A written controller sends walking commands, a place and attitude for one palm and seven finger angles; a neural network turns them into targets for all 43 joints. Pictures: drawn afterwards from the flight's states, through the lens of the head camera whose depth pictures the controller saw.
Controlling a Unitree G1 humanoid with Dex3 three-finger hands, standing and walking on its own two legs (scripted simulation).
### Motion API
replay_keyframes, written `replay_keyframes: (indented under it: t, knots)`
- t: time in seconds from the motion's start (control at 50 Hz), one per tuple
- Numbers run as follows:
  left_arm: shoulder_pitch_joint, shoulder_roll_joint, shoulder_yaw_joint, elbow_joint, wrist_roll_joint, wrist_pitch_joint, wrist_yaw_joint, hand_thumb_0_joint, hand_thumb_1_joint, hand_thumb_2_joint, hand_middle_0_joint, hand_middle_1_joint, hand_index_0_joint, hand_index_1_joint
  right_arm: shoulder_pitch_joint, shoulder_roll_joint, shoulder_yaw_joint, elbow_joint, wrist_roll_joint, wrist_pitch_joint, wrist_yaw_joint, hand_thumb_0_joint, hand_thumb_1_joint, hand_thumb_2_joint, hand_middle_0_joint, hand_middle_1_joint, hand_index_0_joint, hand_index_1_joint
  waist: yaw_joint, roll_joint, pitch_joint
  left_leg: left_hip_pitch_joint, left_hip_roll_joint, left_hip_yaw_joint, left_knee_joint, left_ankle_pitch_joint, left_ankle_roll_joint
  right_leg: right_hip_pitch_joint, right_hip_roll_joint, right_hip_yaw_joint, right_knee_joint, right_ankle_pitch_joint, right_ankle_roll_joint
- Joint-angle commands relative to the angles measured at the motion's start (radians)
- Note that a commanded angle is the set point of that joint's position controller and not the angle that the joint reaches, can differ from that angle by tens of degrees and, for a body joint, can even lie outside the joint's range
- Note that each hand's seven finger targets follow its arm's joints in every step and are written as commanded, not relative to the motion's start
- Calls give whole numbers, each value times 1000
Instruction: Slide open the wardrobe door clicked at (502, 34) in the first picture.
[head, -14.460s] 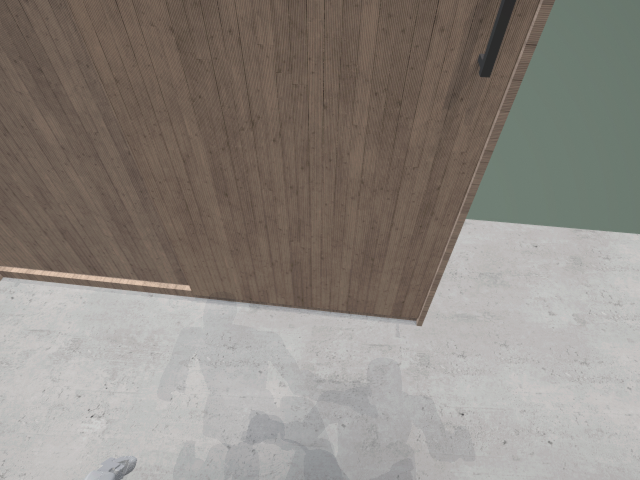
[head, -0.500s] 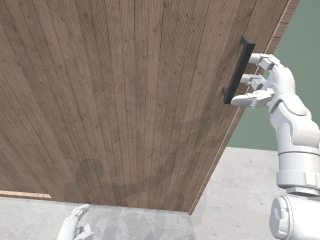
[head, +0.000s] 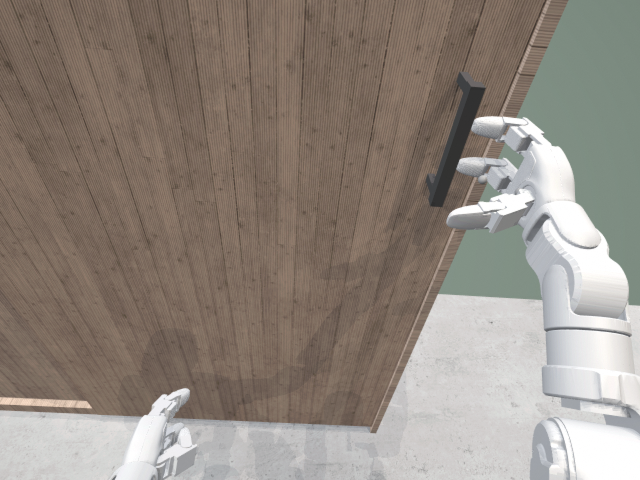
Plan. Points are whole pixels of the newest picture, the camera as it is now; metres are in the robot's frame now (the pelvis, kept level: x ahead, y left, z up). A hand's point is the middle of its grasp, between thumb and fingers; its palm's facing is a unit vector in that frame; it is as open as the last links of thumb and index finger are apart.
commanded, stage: slide the fingers in behind the handle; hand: right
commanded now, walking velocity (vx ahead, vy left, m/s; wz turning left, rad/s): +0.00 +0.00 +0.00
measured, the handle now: (449, 142) +0.46 -0.13 +0.25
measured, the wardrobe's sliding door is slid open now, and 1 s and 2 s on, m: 0.00 0.00 0.00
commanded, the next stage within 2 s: move the hooked fingers beside the handle in 0.40 s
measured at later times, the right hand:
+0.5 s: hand (470, 173) +0.38 -0.13 +0.25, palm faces +0.03 +1.00 -0.01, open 14.2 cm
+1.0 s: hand (470, 176) +0.38 -0.13 +0.25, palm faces +0.02 +1.00 -0.01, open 14.4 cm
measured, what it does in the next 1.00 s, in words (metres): stands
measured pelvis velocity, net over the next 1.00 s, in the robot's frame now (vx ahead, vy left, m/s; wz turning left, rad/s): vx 0.00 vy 0.00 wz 0.00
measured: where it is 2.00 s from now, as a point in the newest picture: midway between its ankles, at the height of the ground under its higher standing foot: outside the picture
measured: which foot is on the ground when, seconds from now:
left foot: down 0.00-1.00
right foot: down 0.00-1.00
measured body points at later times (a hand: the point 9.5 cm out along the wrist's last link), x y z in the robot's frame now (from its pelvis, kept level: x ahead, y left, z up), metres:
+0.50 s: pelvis +0.00 +0.00 +0.00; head -0.03 +0.02 +0.45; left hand +0.18 +0.22 -0.09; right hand +0.37 -0.19 +0.25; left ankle -0.02 +0.10 -0.74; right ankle -0.01 -0.11 -0.74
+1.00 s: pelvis +0.00 +0.00 +0.00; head -0.03 +0.03 +0.45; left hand +0.19 +0.23 -0.09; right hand +0.37 -0.19 +0.25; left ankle -0.02 +0.10 -0.74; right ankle -0.01 -0.11 -0.74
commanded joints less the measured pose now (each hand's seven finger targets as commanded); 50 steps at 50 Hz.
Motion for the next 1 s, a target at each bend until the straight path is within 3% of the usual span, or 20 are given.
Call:
replay_keyframes:
  t: [0.0,0.04,0.1,0.14,0.2,0.22,0.3,0.38,0.4,0.5,0.52,0.64,0.68,0.72,0.78,0.82,0.86,0.9,0.92,0.98]
  knots:
    - [-146,101,40,-154,8,-53,7,0,900,900,-200,-300,-200,-300,-543,-172,-34,-214,5,-67,-11,0,500,-300,300,1200,300,1200,22,40,-242,-10,25,-38,-55,316,-1,143,-20,55,-22,253,-23]
    - [-150,100,40,-159,10,-51,5,0,900,900,-200,-300,-200,-300,-522,-173,-38,-220,2,-70,-18,0,500,-300,300,1200,300,1200,16,48,-253,6,28,-37,-51,330,-1,143,-22,56,-23,270,-23]
    - [-150,94,39,-158,11,-48,-1,0,900,900,-200,-300,-200,-300,-525,-126,-7,-205,-1,-62,-25,0,500,-300,300,1200,300,1200,17,30,-249,-11,25,-32,-43,331,3,150,-23,60,-20,282,-18]
    - [-154,98,40,-164,12,-43,-2,0,900,900,-200,-300,-200,-300,-471,-135,-23,-204,0,-59,-30,0,500,-300,300,1200,300,1200,8,51,-252,3,26,-30,-42,341,3,145,-27,60,-22,295,-17]
    - [-158,92,40,-164,12,-42,-4,0,900,900,-200,-300,-200,-300,-518,-87,17,-224,-3,-55,-42,0,500,-300,300,1200,300,1200,22,58,-235,-21,24,-31,-47,310,0,145,-27,58,-21,265,-19]
    - [-156,97,43,-159,12,-39,-2,0,900,900,-200,-300,-200,-300,-488,-101,6,-210,-5,-56,-46,0,500,-300,300,1200,300,1200,18,87,-227,-18,23,-29,-50,304,-1,140,-33,62,-23,262,-20]
    - [-161,92,39,-158,11,-37,-2,0,900,900,-200,-300,-200,-300,-530,-75,39,-229,-15,-50,-50,0,500,-300,300,1200,300,1200,25,31,-229,-31,24,-32,-48,290,2,148,-28,58,-23,255,-17]
    - [-158,92,41,-154,12,-39,-1,0,900,900,-200,-300,-200,-300,-536,-75,36,-228,-11,-47,-52,0,500,-300,300,1200,300,1200,26,52,-234,-26,24,-31,-51,290,0,147,-28,60,-24,251,-20]
    - [-160,88,40,-158,12,-42,-2,0,900,900,-200,-300,-200,-300,-554,-42,65,-253,-10,-49,-50,0,500,-300,300,1200,300,1200,29,20,-240,-34,24,-32,-48,291,3,162,-27,60,-22,257,-19]
    - [-155,89,41,-147,11,-46,0,0,900,900,-200,-300,-200,-300,-562,-15,87,-229,-6,-48,-57,0,500,-300,300,1200,300,1200,37,57,-230,-51,21,-28,-52,260,0,155,-30,69,-24,231,-18]
    - [-150,94,43,-139,11,-43,3,0,900,900,-200,-300,-200,-300,-547,-31,75,-200,-6,-48,-58,0,500,-300,300,1200,300,1200,36,62,-207,-54,20,-30,-61,246,-1,148,-32,69,-27,218,-21]
    - [-151,94,41,-154,15,-41,0,0,900,900,-200,-300,-200,-300,-523,-101,10,-222,-10,-64,-52,0,500,-300,300,1200,300,1200,14,43,-260,0,27,-32,-48,306,3,150,-24,63,-28,267,-21]
    - [-157,90,40,-159,13,-40,-3,0,900,900,-200,-300,-200,-300,-519,-83,27,-236,-8,-68,-44,0,500,-300,300,1200,300,1200,19,51,-253,-1,26,-32,-48,320,2,154,-25,58,-26,276,-21]
    - [-161,93,41,-164,12,-38,-4,0,900,900,-200,-300,-200,-300,-453,-108,-3,-238,-2,-68,-42,0,500,-300,300,1200,300,1200,7,70,-246,11,23,-30,-50,328,0,146,-29,59,-25,278,-21]
    - [-163,91,40,-166,11,-38,-3,0,900,900,-200,-300,-200,-300,-487,-101,6,-254,-1,-63,-35,0,500,-300,300,1200,300,1200,15,59,-234,-1,24,-33,-52,327,-2,145,-25,52,-25,267,-24]
    - [-164,98,42,-168,12,-35,-3,0,900,900,-200,-300,-200,-300,-441,-153,-36,-261,-5,-61,-37,0,500,-300,300,1200,300,1200,2,49,-245,21,25,-36,-52,341,-2,144,-26,51,-25,281,-24]
    - [-171,92,39,-177,10,-35,-4,0,900,900,-200,-300,-200,-300,-460,-123,-6,-305,-5,-60,-32,0,500,-300,300,1200,300,1200,9,25,-257,23,27,-35,-45,361,0,155,-25,49,-23,302,-21]
    - [-175,90,38,-179,10,-33,-6,0,900,900,-200,-300,-200,-300,-431,-117,-10,-309,-1,-52,-33,0,500,-300,300,1200,300,1200,7,36,-250,20,24,-32,-45,362,-1,152,-24,50,-21,299,-20]
    - [-171,96,40,-176,11,-30,-5,0,900,900,-200,-300,-200,-300,-405,-125,-20,-297,3,-50,-32,0,500,-300,300,1200,300,1200,4,66,-246,27,22,-28,-46,366,-2,148,-26,54,-22,303,-20]
    - [-178,97,40,-181,11,-29,-2,0,900,900,-200,-300,-200,-300,-398,-167,-57,-307,5,-41,-26,0,500,-300,300,1200,300,1200,-1,71,-255,42,26,-39,-49,385,-8,137,-19,43,-21,294,-27]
